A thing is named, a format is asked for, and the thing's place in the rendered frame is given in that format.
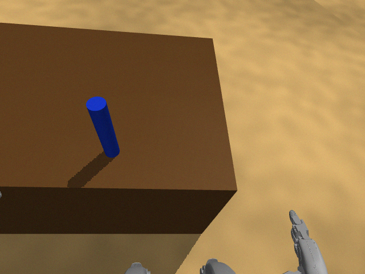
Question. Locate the right robot hand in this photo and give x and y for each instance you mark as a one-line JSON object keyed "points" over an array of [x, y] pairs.
{"points": [[310, 258]]}

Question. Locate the can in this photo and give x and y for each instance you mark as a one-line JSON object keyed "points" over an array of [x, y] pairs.
{"points": [[99, 113]]}

